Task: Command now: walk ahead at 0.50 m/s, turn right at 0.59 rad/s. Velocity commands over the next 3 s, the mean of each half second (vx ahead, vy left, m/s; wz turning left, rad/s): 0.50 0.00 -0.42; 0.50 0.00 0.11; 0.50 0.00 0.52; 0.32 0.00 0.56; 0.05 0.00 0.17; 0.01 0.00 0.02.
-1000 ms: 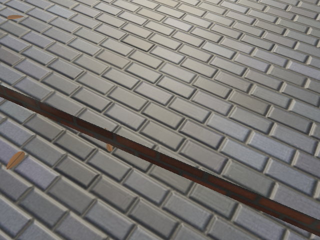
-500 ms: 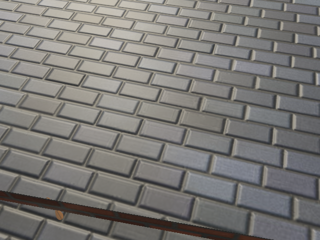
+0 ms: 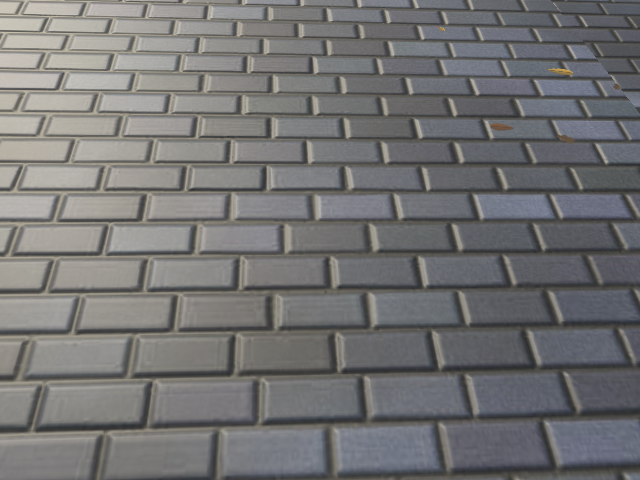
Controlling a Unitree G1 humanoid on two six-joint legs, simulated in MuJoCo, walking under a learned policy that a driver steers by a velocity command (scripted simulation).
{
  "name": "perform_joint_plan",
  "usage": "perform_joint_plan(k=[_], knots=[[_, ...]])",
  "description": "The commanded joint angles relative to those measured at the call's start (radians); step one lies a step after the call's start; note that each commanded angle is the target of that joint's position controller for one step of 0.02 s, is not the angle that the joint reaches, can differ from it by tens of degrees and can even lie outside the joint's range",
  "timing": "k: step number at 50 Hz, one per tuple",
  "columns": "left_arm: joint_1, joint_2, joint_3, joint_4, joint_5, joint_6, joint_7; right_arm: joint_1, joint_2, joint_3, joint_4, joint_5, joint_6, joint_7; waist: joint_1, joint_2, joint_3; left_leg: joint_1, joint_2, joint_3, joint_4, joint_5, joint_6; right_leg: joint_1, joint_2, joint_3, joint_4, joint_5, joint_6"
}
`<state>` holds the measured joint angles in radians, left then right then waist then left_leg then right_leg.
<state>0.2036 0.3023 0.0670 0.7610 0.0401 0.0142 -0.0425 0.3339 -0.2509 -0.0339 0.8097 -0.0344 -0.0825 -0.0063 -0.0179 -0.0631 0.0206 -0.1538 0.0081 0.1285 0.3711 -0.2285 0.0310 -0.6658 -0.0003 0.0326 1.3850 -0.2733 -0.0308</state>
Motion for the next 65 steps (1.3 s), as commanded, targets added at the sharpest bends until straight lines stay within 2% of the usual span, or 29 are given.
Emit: perform_joint_plan(k=[1,7,11,13,15,17,18,19,20,21,22,23,25,28,31,36,41,44,45,46,47,48,49,50,51,54,57,61,65], knots=[[-0.071,0.006,0.003,-0.101,0.001,0.009,0.004,0.078,-0.107,-0.028,-0.011,-0.003,-0.019,0.001,-0.006,0.188,0.026,0.115,0.288,-0.189,-0.185,0.139,0.135,-0.271,-0.018,0.007,0.192,0.005,0.015],[-0.37,-0.101,-0.04,-0.284,0.003,0.015,0.065,0.232,-0.076,-0.016,0.1,-0.027,-0.033,-0.001,-0.038,0.137,0.132,0.276,0.348,-0.126,-0.226,0.073,0.117,-0.784,-0.001,-0.001,0.562,-0.267,-0.074],[-0.478,-0.147,-0.083,-0.404,0.001,-0.004,0.048,0.255,-0.068,0.0,0.169,-0.017,-0.021,-0.021,-0.013,0.118,0.133,0.262,0.286,0.005,-0.324,0.189,0.075,-0.74,-0.046,-0.07,0.278,-0.302,-0.106],[-0.383,-0.159,-0.102,-0.385,-0.012,0.003,0.01,0.208,-0.048,0.01,0.16,0.026,0.001,-0.029,0.017,0.092,0.035,0.068,0.234,0.119,-0.418,0.577,0.109,-0.19,-0.035,-0.218,-0.108,-0.098,-0.139],[-0.124,-0.093,-0.066,-0.287,-0.017,0.001,0.006,0.181,-0.2,-0.02,0.121,0.041,-0.001,-0.016,0.128,0.201,-0.147,0.099,0.286,0.115,-0.102,1.525,0.133,0.207,0.099,-0.298,-0.191,-0.114,-0.151],[0.209,0.002,-0.017,-0.185,-0.02,-0.007,0.017,0.127,-0.306,-0.071,0.099,0.071,-0.009,0.014,0.289,0.292,-0.379,0.106,0.26,0.064,0.434,1.389,0.063,0.57,0.091,-0.061,-0.484,-0.068,-0.206],[0.178,0.157,0.027,-0.143,-0.027,-0.024,0.022,0.19,-0.125,-0.037,0.017,0.07,-0.013,0.046,0.169,-0.078,-0.452,-0.279,0.041,0.011,0.928,0.064,-0.029,0.819,-0.224,0.552,-0.758,0.011,-0.266],[0.2,0.196,0.057,-0.139,-0.031,-0.012,0.037,0.178,-0.134,-0.05,0.006,0.042,-0.024,0.062,0.175,-0.071,-0.578,-0.36,-0.054,-0.237,1.221,-0.049,-0.022,0.837,-0.311,0.895,-0.955,0.182,-0.257],[0.1,0.172,0.053,-0.109,-0.016,-0.022,0.034,0.128,-0.056,-0.045,-0.031,0.051,-0.015,0.051,0.094,0.011,-0.45,-0.444,-0.02,-0.275,1.35,0.014,-0.015,0.724,-0.308,0.804,-0.956,0.146,-0.249],[0.287,0.122,0.012,0.023,-0.021,-0.072,-0.006,0.044,-0.09,-0.039,-0.047,-0.026,-0.031,0.094,0.167,0.049,-0.13,-0.655,-0.039,-0.423,1.423,0.158,0.015,0.526,-0.179,0.61,-0.911,-0.126,-0.148],[0.27,0.064,-0.001,0.093,-0.025,-0.092,-0.018,0.047,-0.051,-0.024,-0.056,-0.07,-0.05,0.091,0.106,0.016,-0.087,-0.712,-0.041,-0.386,1.465,0.105,0.038,0.483,-0.165,0.484,-0.865,0.006,-0.169],[0.177,-0.024,-0.03,0.126,-0.002,-0.097,-0.029,0.033,0.023,0.006,-0.081,-0.057,-0.044,0.083,0.023,0.083,-0.089,-0.769,-0.042,-0.4,1.563,0.138,0.104,0.396,-0.165,0.449,-0.881,-0.082,-0.158],[0.089,-0.105,-0.07,0.145,0.055,-0.1,-0.05,0.02,0.023,0.021,-0.097,-0.007,-0.03,0.075,-0.052,0.096,-0.071,-0.856,-0.04,-0.447,1.579,0.233,0.146,0.252,-0.199,0.447,-0.943,0.023,-0.158],[0.0,-0.065,-0.063,0.145,0.05,-0.147,-0.05,-0.051,-0.019,0.027,-0.108,-0.014,-0.027,0.055,-0.109,0.061,-0.066,-0.856,0.023,-0.349,1.348,0.268,0.14,0.179,-0.109,0.209,-1.04,-0.016,-0.058],[0.136,0.008,-0.044,0.146,0.064,-0.177,-0.022,-0.229,-0.059,0.019,-0.15,-0.002,-0.059,0.065,-0.019,0.025,-0.089,-0.753,0.019,-0.2,1.094,0.292,0.043,0.206,-0.027,0.073,-1.056,0.302,-0.008],[0.345,0.05,-0.032,0.163,0.012,-0.173,-0.032,-0.434,-0.032,0.021,-0.219,-0.012,-0.003,0.08,0.048,-0.035,-0.014,-0.739,0.015,-0.141,0.537,0.385,-0.03,0.522,-0.115,0.099,-1.128,0.578,-0.047],[0.461,0.108,-0.019,0.218,0.018,-0.167,-0.03,-0.526,-0.072,-0.004,-0.243,0.022,0.02,0.088,0.044,-0.025,0.023,-0.638,-0.062,-0.072,0.223,0.344,0.033,0.794,-0.161,-0.003,-1.114,0.966,0.042],[0.406,0.179,-0.004,0.2,0.025,-0.152,-0.02,-0.325,-0.122,-0.029,-0.155,0.027,0.002,0.064,-0.04,-0.046,-0.01,-0.324,-0.125,-0.029,0.233,0.232,0.049,0.726,-0.179,-0.052,-0.953,1.356,0.132],[0.294,0.22,0.006,0.154,0.02,-0.146,-0.02,-0.094,-0.168,-0.047,-0.072,0.033,-0.011,0.041,-0.13,-0.029,-0.051,-0.054,-0.145,-0.032,0.195,0.283,0.078,0.579,-0.159,-0.08,-0.809,1.475,0.213],[0.186,0.205,-0.006,0.095,0.035,-0.145,-0.023,0.262,-0.178,-0.06,0.043,0.026,-0.016,0.017,-0.246,0.084,-0.226,0.406,-0.085,-0.13,0.269,0.348,0.155,0.337,-0.117,-0.064,-0.454,1.254,0.273],[0.334,0.005,-0.062,0.124,0.074,-0.145,-0.049,0.328,-0.182,-0.061,0.099,-0.014,-0.022,0.025,-0.156,0.379,-0.397,0.844,0.131,-0.427,0.384,0.813,0.399,-0.038,0.053,-0.002,0.079,-0.181,0.321],[0.3,-0.001,-0.071,0.041,0.032,-0.149,-0.061,0.481,-0.171,-0.07,0.12,-0.022,-0.029,0.038,-0.233,0.18,-0.54,0.97,0.303,-0.8,0.21,0.455,0.464,-0.25,0.09,0.182,0.192,-0.319,0.284],[0.034,0.085,-0.046,-0.029,-0.001,-0.155,-0.049,0.286,-0.193,-0.08,0.09,-0.027,-0.047,0.035,-0.225,0.075,-0.134,0.666,0.276,-0.767,0.086,0.272,0.371,-0.46,0.055,0.189,0.221,-0.28,0.226],[-0.073,0.069,-0.044,-0.133,-0.113,-0.19,0.015,-0.023,-0.15,-0.056,-0.009,0.061,-0.017,0.013,-0.062,0.109,-0.087,0.316,0.241,-0.77,-0.079,0.189,0.36,-0.298,0.031,0.11,0.147,-0.142,0.095],[-0.037,0.069,-0.053,-0.13,-0.077,-0.193,0.032,-0.121,-0.098,-0.029,-0.047,0.057,-0.013,0.01,0.02,0.01,-0.021,0.094,0.219,-0.726,-0.153,0.171,0.339,-0.208,0.002,0.086,0.129,-0.097,0.052],[0.086,0.072,-0.046,-0.136,-0.038,-0.171,0.047,-0.184,-0.136,-0.034,-0.087,0.045,-0.011,0.013,0.132,0.033,0.011,-0.265,0.113,-0.564,-0.204,0.23,0.304,-0.008,-0.085,0.077,-0.148,-0.046,0.041],[-0.077,0.011,-0.07,-0.187,-0.012,-0.162,0.058,-0.067,-0.177,-0.049,-0.073,0.059,-0.012,-0.005,0.049,0.021,-0.017,-0.454,-0.019,-0.366,-0.172,0.34,0.221,0.27,-0.04,-0.013,-0.581,0.258,0.084],[-0.175,0.058,-0.049,-0.226,-0.06,-0.133,0.069,0.073,-0.177,-0.059,-0.044,0.086,0.014,-0.018,-0.017,0.144,-0.064,-0.242,0.017,-0.487,-0.081,0.074,0.166,0.323,0.012,0.057,-0.843,0.38,0.123],[-0.024,0.124,0.001,-0.194,-0.047,-0.145,0.067,0.066,-0.098,-0.049,-0.08,0.059,0.036,-0.014,0.067,0.148,-0.155,-0.151,-0.004,-0.506,0.26,0.07,0.085,0.524,-0.057,0.094,-0.915,0.194,0.018]])
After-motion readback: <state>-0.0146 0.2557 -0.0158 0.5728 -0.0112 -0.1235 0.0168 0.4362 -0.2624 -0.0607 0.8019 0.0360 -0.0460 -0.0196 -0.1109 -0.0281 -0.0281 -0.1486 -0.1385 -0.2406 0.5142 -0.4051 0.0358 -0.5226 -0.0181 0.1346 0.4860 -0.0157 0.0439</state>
